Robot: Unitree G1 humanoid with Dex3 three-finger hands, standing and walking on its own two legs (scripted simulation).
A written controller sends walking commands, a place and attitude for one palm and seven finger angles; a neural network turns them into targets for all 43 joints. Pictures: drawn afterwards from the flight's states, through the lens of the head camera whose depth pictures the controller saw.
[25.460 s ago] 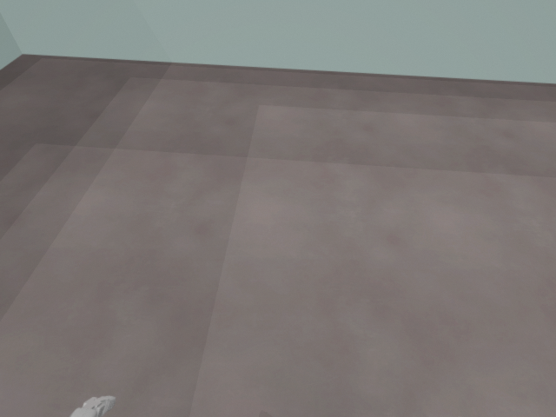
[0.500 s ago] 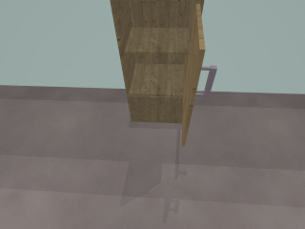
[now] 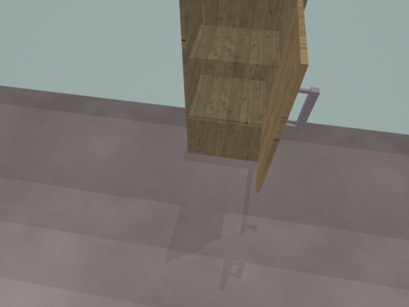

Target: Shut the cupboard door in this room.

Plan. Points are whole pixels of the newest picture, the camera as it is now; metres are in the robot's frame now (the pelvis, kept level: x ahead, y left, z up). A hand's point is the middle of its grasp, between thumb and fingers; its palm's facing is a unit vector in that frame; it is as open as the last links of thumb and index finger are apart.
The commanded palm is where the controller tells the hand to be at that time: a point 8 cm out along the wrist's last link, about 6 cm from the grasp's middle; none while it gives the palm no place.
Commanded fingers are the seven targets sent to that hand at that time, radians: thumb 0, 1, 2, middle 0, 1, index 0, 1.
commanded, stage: turn or walk to find it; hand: left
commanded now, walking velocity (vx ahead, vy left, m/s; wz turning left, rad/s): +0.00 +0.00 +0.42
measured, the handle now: (298, 109) +0.65 -0.23 -0.01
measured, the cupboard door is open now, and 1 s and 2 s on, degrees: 87 87 87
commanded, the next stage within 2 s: none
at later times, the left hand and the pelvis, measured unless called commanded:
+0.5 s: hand out of the picture +0.02 +0.24 -0.16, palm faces +0.21 -0.95 -0.25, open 7.4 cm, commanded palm none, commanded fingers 0.00 0.90 0.90 -0.20 -0.30 -0.20 -0.30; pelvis -0.02 +0.01 +0.00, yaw +12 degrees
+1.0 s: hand out of the picture -0.07 +0.13 -0.15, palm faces +0.46 -0.85 -0.26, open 7.4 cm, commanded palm none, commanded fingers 0.00 0.90 0.90 -0.20 -0.30 -0.20 -0.30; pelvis -0.02 -0.05 +0.01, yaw +27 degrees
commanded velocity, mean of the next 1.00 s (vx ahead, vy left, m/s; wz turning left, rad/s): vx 0.00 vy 0.00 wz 0.42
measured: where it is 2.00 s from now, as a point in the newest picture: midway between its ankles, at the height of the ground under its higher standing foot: outside the picture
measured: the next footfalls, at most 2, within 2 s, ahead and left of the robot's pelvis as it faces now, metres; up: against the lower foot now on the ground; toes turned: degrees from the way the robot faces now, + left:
right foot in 0.66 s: +0.04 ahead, -0.12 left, +0.00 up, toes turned +13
left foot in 1.18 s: -0.10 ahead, +0.08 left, +0.00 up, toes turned +37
